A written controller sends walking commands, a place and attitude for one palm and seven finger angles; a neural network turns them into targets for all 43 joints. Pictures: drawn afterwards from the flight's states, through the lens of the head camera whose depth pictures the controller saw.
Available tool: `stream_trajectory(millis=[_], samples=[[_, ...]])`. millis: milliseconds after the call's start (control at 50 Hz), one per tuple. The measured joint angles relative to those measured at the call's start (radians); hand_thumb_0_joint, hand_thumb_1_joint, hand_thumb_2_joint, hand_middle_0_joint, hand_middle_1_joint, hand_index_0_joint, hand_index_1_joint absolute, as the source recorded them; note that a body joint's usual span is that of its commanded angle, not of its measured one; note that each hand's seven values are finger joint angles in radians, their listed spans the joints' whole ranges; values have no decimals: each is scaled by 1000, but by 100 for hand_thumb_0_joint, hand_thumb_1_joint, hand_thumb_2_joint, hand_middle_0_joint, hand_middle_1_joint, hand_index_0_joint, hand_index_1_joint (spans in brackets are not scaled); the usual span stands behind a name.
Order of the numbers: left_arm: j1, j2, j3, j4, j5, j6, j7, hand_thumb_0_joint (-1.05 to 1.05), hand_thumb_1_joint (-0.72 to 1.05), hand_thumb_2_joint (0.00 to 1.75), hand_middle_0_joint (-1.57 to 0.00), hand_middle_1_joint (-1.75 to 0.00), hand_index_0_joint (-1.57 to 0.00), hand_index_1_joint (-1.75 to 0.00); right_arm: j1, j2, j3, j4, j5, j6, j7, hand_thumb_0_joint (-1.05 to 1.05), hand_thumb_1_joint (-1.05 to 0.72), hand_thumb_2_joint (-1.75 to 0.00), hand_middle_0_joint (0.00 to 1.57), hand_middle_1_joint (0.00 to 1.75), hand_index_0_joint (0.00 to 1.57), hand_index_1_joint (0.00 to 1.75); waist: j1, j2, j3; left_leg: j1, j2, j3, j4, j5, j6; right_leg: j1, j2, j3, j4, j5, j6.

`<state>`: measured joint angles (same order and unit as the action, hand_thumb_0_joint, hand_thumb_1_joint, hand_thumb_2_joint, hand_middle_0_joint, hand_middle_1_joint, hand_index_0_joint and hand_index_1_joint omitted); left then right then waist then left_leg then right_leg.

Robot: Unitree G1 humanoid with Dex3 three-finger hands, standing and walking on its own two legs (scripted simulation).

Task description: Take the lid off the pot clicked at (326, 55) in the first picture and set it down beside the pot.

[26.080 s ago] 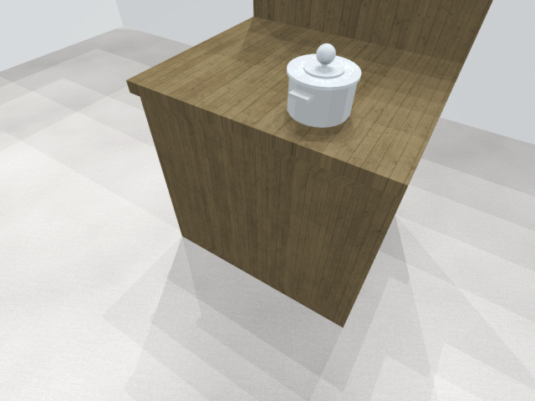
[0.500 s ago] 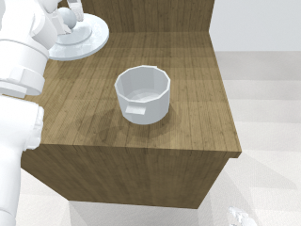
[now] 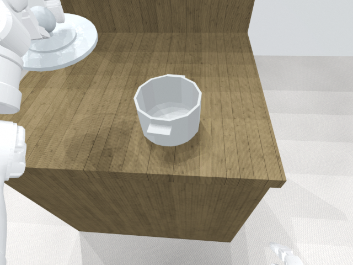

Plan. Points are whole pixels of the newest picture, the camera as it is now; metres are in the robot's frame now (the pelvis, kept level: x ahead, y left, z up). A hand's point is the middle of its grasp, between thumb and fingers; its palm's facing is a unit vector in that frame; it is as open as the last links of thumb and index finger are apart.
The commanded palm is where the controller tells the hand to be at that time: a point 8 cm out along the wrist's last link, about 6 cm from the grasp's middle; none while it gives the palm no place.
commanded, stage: move the lid sideways beside the pot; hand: left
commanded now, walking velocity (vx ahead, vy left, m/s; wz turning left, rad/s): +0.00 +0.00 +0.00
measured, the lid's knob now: (42, 20) +0.49 +0.24 +0.30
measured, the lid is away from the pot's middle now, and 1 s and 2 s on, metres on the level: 0.22 0.24 0.24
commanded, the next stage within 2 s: lower the lid onto the table in 0.28 s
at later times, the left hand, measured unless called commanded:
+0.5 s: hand (28, 22) +0.47 +0.25 +0.31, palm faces -0.14 -0.01 -0.99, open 7.6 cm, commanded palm +0.45 +0.25 +0.38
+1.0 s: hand (38, 44) +0.46 +0.25 +0.27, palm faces -0.19 -0.04 -0.98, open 7.6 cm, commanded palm +0.45 +0.25 +0.34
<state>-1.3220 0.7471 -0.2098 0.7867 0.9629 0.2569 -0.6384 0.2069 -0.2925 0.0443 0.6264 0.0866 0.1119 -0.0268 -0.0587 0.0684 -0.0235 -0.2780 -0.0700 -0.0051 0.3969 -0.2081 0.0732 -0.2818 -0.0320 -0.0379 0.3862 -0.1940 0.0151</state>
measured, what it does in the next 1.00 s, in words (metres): stands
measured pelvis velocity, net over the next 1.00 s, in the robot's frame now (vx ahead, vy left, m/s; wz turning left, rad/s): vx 0.00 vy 0.01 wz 0.01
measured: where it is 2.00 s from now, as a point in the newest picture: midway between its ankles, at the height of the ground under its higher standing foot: outside the picture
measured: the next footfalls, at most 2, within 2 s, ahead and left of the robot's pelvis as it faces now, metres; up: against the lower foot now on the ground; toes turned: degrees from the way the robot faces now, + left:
none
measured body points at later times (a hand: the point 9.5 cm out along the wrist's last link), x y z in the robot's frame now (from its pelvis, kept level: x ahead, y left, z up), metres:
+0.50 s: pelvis +0.00 +0.01 +0.00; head +0.04 -0.01 +0.45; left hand +0.47 +0.25 +0.36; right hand +0.10 -0.25 -0.13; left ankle -0.01 +0.07 -0.74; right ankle +0.00 -0.13 -0.74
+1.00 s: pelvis +0.00 +0.01 +0.00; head +0.04 -0.01 +0.45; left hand +0.47 +0.25 +0.33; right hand +0.11 -0.26 -0.12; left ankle -0.01 +0.07 -0.74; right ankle +0.00 -0.13 -0.74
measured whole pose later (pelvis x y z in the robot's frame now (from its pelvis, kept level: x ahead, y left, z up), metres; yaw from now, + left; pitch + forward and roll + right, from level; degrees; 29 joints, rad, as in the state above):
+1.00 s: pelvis +0.00 +0.01 +0.00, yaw +0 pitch +5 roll -1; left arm -1.23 0.73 -0.20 0.78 0.96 0.25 -0.62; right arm 0.24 -0.30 0.03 0.64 0.08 0.10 -0.03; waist -0.07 0.06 -0.01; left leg -0.28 -0.07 -0.01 0.41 -0.22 0.08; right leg -0.27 -0.03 -0.04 0.38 -0.19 0.02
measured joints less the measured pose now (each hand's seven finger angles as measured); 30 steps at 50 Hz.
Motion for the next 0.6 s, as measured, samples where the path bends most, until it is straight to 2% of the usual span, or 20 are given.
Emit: stream_trajectory(millis=[140, 300, 440, 600], samples=[[-15, 19, -18, 23, 2, -18, 2, -5, 16, 95, -91, -93, -71, -85, 3, -1, 1, 10, 3, 4, -7, 1, -91, -90, 20, 30, 20, 30, 2, -6, 6, -6, -2, -11, 3, 1, 1, 3, -2, -11, -9, 3, 0], [-7, 39, -6, 2, 5, -44, 4, -5, 16, 95, -91, -93, -71, -84, 27, -2, -5, 18, -1, -1, -7, 1, -91, -90, 20, 29, 20, 30, -1, -6, 5, -6, -5, -13, -2, 2, 4, 7, -4, -13, -20, 6, 0], [-29, 17, -26, 23, 1, -25, 6, -5, 17, 95, -91, -94, -71, -85, 30, -1, -4, 27, 1, 5, 0, 1, -91, -90, 20, 29, 20, 30, -3, -3, 6, -10, -9, -12, -1, 2, 8, 3, -8, -13, -18, 6, 0], [-23, -13, 0, 66, 16, -1, 16, -5, 17, 95, -91, -93, -71, -85, 31, 4, 1, 23, -6, -18, -1, 1, -91, -90, 20, 30, 20, 30, -14, 4, 3, -11, -10, -3, -3, 1, 11, -3, -9, -2, -16, 7, 6]])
